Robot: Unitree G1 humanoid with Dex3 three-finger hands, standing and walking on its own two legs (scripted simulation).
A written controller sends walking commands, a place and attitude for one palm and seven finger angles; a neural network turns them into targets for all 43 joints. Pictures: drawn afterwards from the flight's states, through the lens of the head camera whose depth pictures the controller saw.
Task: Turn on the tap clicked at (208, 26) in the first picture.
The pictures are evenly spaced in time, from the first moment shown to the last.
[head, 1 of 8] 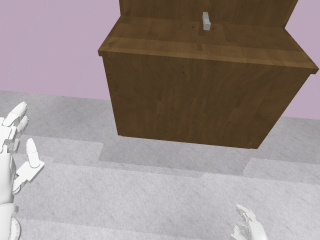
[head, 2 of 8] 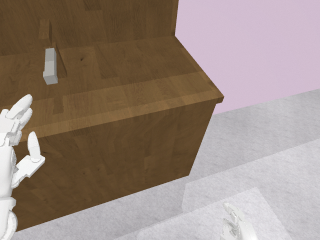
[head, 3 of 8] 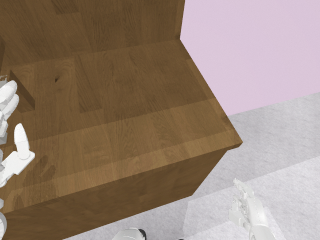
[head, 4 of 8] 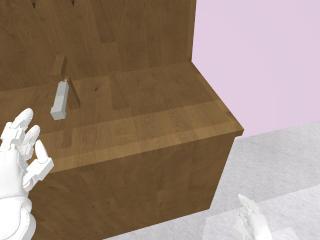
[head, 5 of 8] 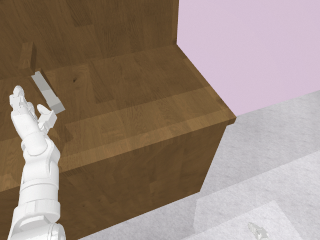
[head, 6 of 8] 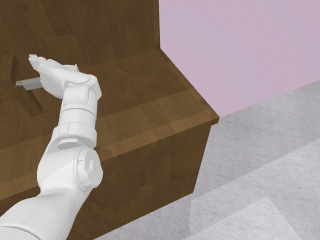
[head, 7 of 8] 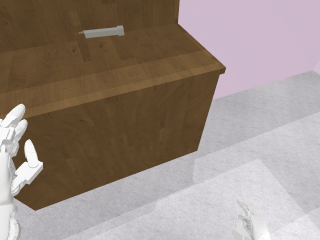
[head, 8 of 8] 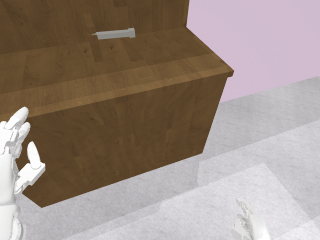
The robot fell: no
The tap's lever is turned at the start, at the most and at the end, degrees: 0 84 83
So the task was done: yes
